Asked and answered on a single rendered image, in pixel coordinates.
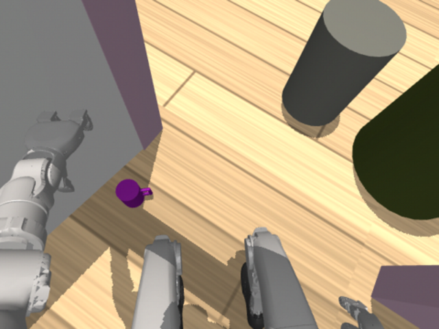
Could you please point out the left robot hand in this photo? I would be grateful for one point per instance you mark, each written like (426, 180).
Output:
(63, 136)

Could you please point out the right robot hand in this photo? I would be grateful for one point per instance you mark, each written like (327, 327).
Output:
(359, 312)

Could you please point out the left robot arm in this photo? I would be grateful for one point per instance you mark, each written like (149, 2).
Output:
(25, 202)

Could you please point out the right robot foot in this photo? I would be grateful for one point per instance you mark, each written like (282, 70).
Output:
(255, 321)

